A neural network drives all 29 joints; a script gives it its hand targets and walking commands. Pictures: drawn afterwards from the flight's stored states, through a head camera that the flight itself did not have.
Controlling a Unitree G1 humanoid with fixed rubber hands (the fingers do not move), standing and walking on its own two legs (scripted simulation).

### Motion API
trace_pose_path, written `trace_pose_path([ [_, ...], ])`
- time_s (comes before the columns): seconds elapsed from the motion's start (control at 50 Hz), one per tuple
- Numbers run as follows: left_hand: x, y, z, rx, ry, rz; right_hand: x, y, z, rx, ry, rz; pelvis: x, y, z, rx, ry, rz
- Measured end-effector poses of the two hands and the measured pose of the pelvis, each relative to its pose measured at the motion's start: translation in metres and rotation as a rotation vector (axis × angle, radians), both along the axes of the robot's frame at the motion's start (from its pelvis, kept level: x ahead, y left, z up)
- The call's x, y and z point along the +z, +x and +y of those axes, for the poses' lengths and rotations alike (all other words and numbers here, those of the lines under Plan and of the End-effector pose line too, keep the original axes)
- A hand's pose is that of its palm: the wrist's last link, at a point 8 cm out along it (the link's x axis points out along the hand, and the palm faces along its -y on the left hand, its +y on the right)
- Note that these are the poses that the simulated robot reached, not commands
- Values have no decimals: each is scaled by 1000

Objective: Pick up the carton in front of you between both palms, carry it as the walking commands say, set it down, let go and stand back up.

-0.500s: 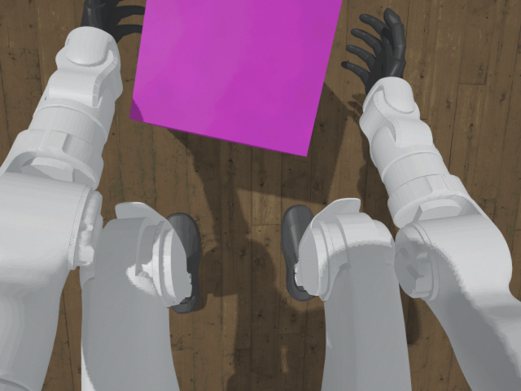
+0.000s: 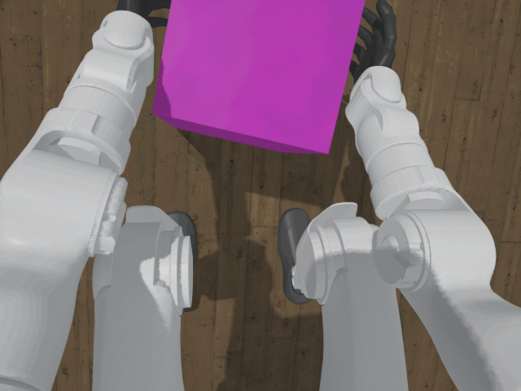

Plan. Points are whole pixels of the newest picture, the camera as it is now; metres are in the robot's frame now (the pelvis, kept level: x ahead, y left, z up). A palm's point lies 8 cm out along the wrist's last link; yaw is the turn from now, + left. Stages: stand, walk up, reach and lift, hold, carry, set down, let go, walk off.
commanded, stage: reach and lift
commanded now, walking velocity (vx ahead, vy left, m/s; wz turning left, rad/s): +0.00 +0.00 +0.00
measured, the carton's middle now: (249, 72) +0.50 +0.02 -0.24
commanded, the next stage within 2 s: none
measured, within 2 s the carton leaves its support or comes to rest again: neither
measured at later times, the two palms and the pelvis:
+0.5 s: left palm out of the picture +0.48 +0.18 +0.04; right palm (476, 47) +0.48 -0.12 +0.04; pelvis +0.01 -0.02 +0.10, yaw +5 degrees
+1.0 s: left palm out of the picture +0.44 +0.18 +0.18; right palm out of the picture +0.46 -0.11 +0.19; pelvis +0.05 -0.01 +0.23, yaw +7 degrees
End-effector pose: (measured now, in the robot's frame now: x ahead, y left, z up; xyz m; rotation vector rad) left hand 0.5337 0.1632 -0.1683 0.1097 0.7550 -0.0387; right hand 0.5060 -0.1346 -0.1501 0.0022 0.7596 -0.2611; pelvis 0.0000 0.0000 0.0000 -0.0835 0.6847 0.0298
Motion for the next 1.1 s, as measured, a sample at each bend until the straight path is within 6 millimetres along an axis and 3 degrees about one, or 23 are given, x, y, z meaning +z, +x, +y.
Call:
trace_pose_path([
  [0.12, 27, -11, -1, 37, -32, -49, 27, -10, -2, -24, 35, -63, 1, 1, -4, 16, 19, -36],
  [0.3, 129, -36, 20, 120, -22, -90, 110, -24, 18, 14, 81, -110, 40, -1, -9, 37, 31, -49],
  [0.42, 182, -43, 20, 149, -23, -71, 162, -27, 18, 48, 62, -91, 76, 4, -14, 65, 32, -5],
  [0.74, 259, -70, 20, 211, -50, -93, 250, -35, 19, 83, 71, -116, 153, 27, -18, 63, 50, 10],
  [1.1, 382, -101, 19, 259, -60, -75, 371, -57, 18, 113, 67, -95, 257, 65, -9, 82, 63, -153],
])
